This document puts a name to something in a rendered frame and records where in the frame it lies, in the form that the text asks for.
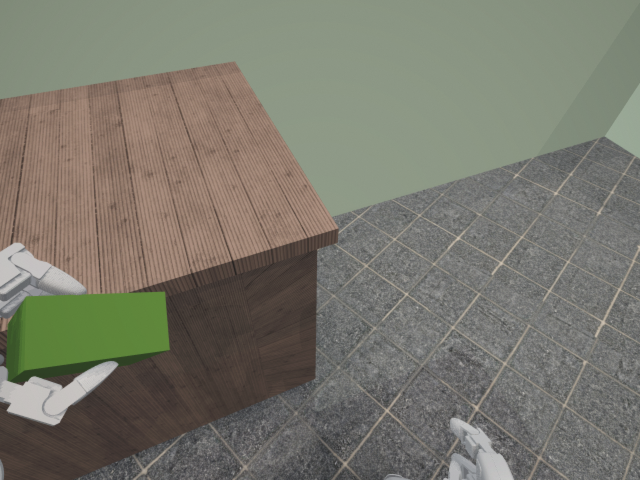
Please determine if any left robot hand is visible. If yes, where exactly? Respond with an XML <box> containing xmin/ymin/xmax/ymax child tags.
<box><xmin>0</xmin><ymin>243</ymin><xmax>119</xmax><ymax>426</ymax></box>

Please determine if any table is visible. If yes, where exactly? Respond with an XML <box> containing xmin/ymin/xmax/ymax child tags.
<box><xmin>0</xmin><ymin>61</ymin><xmax>339</xmax><ymax>480</ymax></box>

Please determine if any right robot hand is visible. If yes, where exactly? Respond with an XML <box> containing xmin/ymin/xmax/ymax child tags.
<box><xmin>443</xmin><ymin>418</ymin><xmax>514</xmax><ymax>480</ymax></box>

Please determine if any sponge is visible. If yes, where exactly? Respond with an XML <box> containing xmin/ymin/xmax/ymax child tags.
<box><xmin>6</xmin><ymin>292</ymin><xmax>170</xmax><ymax>383</ymax></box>

